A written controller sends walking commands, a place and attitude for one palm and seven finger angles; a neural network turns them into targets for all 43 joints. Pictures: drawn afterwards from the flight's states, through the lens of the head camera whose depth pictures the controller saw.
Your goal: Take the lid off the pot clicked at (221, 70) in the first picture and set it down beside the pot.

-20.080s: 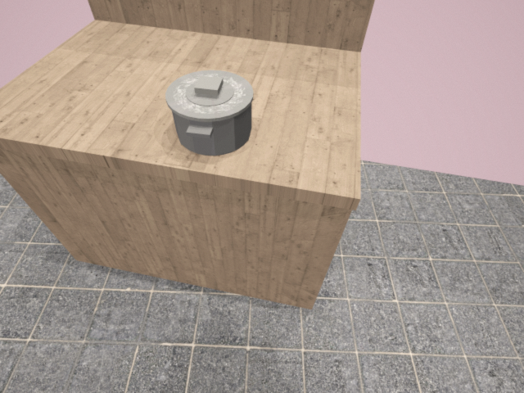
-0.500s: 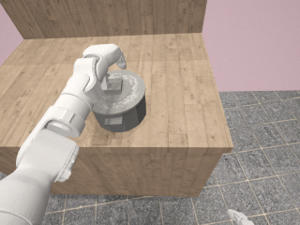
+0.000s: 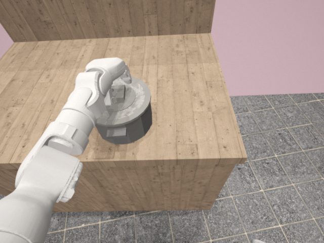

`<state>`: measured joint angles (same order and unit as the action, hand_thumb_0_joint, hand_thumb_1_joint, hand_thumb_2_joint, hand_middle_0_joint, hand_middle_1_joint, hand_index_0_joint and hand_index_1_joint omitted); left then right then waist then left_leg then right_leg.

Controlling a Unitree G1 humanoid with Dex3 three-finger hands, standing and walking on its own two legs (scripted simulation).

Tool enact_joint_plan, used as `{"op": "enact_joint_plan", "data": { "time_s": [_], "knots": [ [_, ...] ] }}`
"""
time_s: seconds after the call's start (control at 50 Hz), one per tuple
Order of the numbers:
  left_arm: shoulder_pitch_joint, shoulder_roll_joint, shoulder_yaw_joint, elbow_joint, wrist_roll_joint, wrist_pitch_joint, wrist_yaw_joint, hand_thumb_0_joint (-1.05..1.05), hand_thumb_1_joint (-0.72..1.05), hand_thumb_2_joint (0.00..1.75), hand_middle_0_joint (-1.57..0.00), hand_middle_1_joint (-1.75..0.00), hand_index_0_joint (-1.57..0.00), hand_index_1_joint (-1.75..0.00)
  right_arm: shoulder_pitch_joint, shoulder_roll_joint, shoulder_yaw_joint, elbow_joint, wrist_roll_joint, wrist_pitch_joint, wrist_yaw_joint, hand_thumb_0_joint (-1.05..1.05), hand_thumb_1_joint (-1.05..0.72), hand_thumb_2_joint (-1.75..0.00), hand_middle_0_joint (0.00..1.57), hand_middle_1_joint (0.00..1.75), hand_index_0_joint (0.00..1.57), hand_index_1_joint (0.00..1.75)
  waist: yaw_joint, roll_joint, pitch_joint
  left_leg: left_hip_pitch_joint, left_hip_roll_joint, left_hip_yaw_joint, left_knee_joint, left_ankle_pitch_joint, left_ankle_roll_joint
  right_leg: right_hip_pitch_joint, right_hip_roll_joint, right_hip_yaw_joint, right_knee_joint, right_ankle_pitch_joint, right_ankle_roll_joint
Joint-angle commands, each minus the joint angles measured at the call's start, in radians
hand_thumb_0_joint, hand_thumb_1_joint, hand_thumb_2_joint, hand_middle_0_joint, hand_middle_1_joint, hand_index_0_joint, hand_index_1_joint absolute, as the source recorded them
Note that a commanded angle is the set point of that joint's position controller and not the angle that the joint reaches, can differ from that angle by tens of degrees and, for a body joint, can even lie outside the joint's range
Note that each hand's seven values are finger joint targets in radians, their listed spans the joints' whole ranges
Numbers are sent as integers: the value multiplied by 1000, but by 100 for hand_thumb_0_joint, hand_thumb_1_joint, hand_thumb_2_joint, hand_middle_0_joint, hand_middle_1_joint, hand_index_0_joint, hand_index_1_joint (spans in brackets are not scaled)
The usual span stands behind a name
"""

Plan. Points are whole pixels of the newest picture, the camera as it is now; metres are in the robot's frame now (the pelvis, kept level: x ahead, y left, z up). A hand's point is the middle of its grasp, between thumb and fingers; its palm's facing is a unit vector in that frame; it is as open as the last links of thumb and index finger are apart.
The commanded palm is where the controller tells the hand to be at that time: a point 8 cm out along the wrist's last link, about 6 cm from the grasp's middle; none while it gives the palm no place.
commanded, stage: lower the open fingers around the knob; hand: left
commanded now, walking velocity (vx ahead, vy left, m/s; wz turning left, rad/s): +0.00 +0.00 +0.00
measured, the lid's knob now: (115, 93) +0.50 +0.12 +0.08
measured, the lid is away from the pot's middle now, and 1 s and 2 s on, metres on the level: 0.00 0.00 0.00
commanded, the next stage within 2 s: close the fingers and squeeze the knob in 0.46 s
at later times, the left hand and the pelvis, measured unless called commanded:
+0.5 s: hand (108, 93) +0.47 +0.13 +0.11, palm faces -0.35 -0.05 -0.93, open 10.4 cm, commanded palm +0.46 +0.13 +0.17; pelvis +0.00 +0.00 +0.00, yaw +0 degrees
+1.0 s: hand (110, 95) +0.47 +0.12 +0.11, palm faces -0.36 -0.04 -0.93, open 9.5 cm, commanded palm +0.46 +0.12 +0.17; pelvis +0.00 +0.00 +0.00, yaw +0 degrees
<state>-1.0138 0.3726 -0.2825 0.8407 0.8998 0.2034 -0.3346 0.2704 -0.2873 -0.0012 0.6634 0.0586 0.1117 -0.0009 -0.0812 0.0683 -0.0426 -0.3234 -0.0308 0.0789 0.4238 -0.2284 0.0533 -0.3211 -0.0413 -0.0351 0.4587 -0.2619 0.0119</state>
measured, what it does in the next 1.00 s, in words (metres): stands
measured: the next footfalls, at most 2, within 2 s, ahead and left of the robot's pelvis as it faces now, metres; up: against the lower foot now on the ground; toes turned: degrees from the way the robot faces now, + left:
none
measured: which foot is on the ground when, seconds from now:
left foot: down 0.00-1.00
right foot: down 0.00-1.00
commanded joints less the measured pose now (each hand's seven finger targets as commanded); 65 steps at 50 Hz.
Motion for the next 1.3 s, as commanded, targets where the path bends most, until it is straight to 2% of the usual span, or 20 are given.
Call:
{"op": "enact_joint_plan", "data": {
  "time_s": [0.0, 0.04, 0.08, 0.12, 0.18, 0.22, 0.32, 0.34, 0.48, 0.54, 0.56, 0.62, 0.7, 0.84, 0.92, 0.96, 1.04, 1.1, 1.14, 1.28],
  "knots": [
    [-497, 213, 90, -148, 7, 4, 60, 0, -29, 144, -84, -8, -84, -8, -17, -111, -42, -100, 2, -28, -6, 0, -90, -90, 20, 30, 20, 30, 4, -114, -426, 239, -4, -81, 26, 407, 28, 106, 47, -9, -7, 435, -44],
    [-443, 205, 85, -93, 5, 21, 63, 0, -29, 144, -84, -8, -84, -8, -27, -115, -38, -98, 8, -22, -4, 0, -90, -90, 20, 30, 20, 30, 8, -144, -379, 209, -5, -72, 23, 376, 27, 96, 50, -11, -7, 428, -41],
    [-453, 138, 23, -52, 4, 37, 59, 0, -29, 144, -84, -8, -84, -8, -31, -115, -35, -90, 13, -12, -4, 0, -90, -90, 20, 30, 20, 30, -8, -145, -331, 189, -6, -65, 16, 321, 23, 51, 51, -18, -9, 386, -40],
    [-470, 132, 17, -71, 3, 36, 54, 0, -29, 144, -84, -8, -84, -8, -31, -116, -39, -92, 10, -9, -4, 0, -90, -90, 20, 30, 20, 30, -11, -122, -349, 206, -9, -66, 26, 330, 26, 45, 51, -13, -9, 386, -42],
    [-408, 217, 83, 6, 22, 31, 55, 0, -29, 144, -84, -8, -84, -8, -28, -118, -26, -98, 12, -6, -12, 0, -90, -90, 20, 30, 20, 30, 4, -138, -361, 173, -12, -63, 29, 310, 23, 78, 51, -11, 3, 389, -42],
    [-444, 175, 44, -22, 17, 23, 48, 0, -29, 144, -84, -8, -84, -8, -37, -115, -26, -103, 10, 0, -14, 0, -90, -90, 20, 30, 20, 30, -6, -116, -369, 174, -11, -61, 28, 313, 23, 74, 47, -8, 2, 396, -42],
    [-532, 202, 62, -116, 17, 3, 48, 0, -29, 144, -84, -8, -84, -8, -28, -111, -37, -108, 6, -1, -17, 0, -90, -90, 20, 30, 20, 30, -16, -92, -425, 237, -1, -74, 44, 381, 29, 64, 49, -4, -2, 413, -42],
    [-519, 159, 29, -94, 14, 4, 47, 0, -29, 144, -84, -8, -84, -8, -28, -108, -36, -107, 7, -1, -17, 0, -90, -90, 20, 30, 20, 30, -22, -94, -421, 246, -3, -75, 45, 387, 28, 47, 51, -6, -1, 404, -41],
    [-444, 154, 43, -77, -1, -7, 51, 0, -29, 144, -84, -8, -84, -8, -15, -110, -39, -99, 6, -1, -11, 0, -90, -90, 20, 30, 20, 30, -12, -108, -393, 239, 2, -75, 46, 412, 27, 42, 54, -13, -4, 414, -41],
    [-502, 160, 40, -123, 6, -8, 60, 0, -29, 144, -84, -8, -84, -8, -12, -112, -42, -93, 6, 3, -8, 0, -90, -90, 20, 30, 20, 30, -16, -86, -403, 257, 7, -82, 43, 427, 25, 28, 55, -14, -2, 402, -44],
    [-498, 147, 30, -127, 8, -6, 63, 0, -13, 107, -56, -61, -56, -61, -13, -110, -42, -95, 5, 1, -6, 0, -90, -90, 20, 30, 20, 30, -15, -70, -414, 269, 6, -86, 46, 441, 24, 24, 55, -16, 0, 399, -44],
    [-486, 199, 79, -163, 8, -10, 71, 0, -10, 107, -56, -68, -56, -68, -10, -111, -43, -97, 0, -4, -3, 0, -90, -90, 20, 30, 20, 30, -3, -61, -459, 289, 7, -93, 53, 480, 25, 53, 55, -11, 4, 424, -45],
    [-491, 135, 35, -129, -4, 1, 72, 0, -6, 107, -56, -75, -56, -75, -9, -110, -45, -88, 3, -1, -2, 0, -90, -90, 20, 30, 20, 30, -15, -97, -416, 263, 10, -92, 47, 449, 23, 25, 57, -20, -2, 400, -44],
    [-524, 140, 32, -94, 3, 11, 81, 0, 1, 105, -57, -85, -57, -85, -10, -109, -41, -81, 3, -8, -9, 0, -90, -90, 20, 30, 20, 30, -19, -93, -418, 261, 4, -89, 39, 398, 22, 23, 57, -17, 0, 381, -45],
    [-502, 188, 75, -83, 4, 5, 80, 0, 5, 103, -58, -89, -58, -89, -6, -112, -41, -83, -1, -13, -13, 0, -90, -90, 20, 30, 20, 30, -11, -107, -435, 251, 2, -82, 41, 394, 26, 57, 55, -10, -2, 405, -44],
    [-522, 149, 37, -84, 5, 5, 77, 0, 7, 102, -59, -91, -59, -91, -9, -110, -39, -82, 2, -12, -16, 0, -90, -90, 20, 30, 20, 30, -20, -108, -420, 245, 0, -80, 37, 380, 26, 45, 55, -12, -4, 401, -43],
    [-525, 212, 87, -110, 7, 0, 81, 0, 12, 100, -61, -94, -61, -94, -8, -114, -40, -87, 0, -14, -17, 0, -90, -90, 20, 30, 20, 30, -8, -85, -448, 251, 1, -77, 40, 400, 27, 73, 52, -4, -2, 428, -44],
    [-465, 188, 76, -61, 4, -1, 71, 0, 16, 97, -63, -97, -63, -97, -7, -114, -39, -90, 2, -12, -20, 0, -90, -90, 20, 30, 20, 30, -9, -105, -404, 214, 0, -68, 42, 401, 29, 73, 52, -6, -9, 440, -44],
    [-473, 221, 92, -73, 11, -3, 73, 0, 18, 96, -64, -98, -64, -98, -10, -116, -38, -91, 5, -10, -20, 0, -90, -90, 20, 30, 20, 30, -6, -116, -411, 216, 0, -67, 40, 396, 31, 86, 52, -2, -8, 445, -42],
    [-509, 177, 52, -132, 16, -3, 75, 0, 18, 101, -64, -95, -62, -94, -16, -111, -42, -92, 6, -7, -13, 0, -90, -90, 20, 30, 20, 30, -13, -70, -428, 260, 8, -79, 47, 437, 25, 47, 55, -10, -3, 427, -43]
  ]
}}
